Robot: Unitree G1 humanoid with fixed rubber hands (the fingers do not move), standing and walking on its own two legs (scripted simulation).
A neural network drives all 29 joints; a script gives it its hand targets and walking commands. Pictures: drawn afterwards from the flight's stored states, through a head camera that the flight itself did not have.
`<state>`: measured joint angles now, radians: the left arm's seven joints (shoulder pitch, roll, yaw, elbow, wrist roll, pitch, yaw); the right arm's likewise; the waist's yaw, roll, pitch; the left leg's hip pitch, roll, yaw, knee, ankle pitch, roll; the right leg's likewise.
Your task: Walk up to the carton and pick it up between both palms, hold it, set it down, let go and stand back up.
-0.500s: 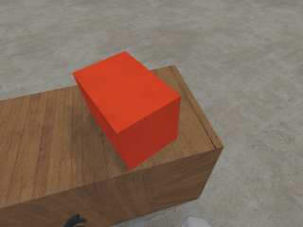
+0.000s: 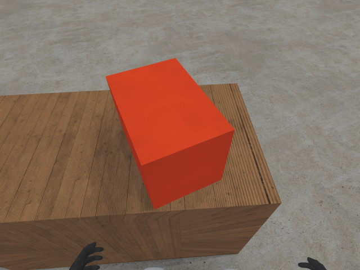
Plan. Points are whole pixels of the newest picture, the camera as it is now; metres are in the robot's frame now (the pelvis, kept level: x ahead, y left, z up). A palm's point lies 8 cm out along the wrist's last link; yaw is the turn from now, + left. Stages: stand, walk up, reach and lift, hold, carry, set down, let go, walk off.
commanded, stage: walk up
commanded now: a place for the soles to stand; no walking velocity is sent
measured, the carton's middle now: (165, 129) +0.47 +0.07 +0.00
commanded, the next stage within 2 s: none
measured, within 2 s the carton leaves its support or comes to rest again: neither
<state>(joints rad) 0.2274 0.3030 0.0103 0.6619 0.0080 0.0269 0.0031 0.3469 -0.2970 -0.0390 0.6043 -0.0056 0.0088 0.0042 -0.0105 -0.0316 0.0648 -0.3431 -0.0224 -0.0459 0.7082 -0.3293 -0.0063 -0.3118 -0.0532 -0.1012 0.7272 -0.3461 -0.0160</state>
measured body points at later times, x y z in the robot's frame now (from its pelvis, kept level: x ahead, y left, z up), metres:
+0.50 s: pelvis +0.01 +0.00 +0.00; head +0.02 +0.01 +0.45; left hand +0.11 +0.29 -0.09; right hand +0.16 -0.25 -0.09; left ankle +0.03 +0.13 -0.72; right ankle +0.01 -0.10 -0.72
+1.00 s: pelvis +0.01 +0.00 +0.00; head +0.02 +0.01 +0.45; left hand +0.06 +0.29 -0.10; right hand +0.17 -0.25 -0.09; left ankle +0.03 +0.13 -0.72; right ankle +0.01 -0.10 -0.72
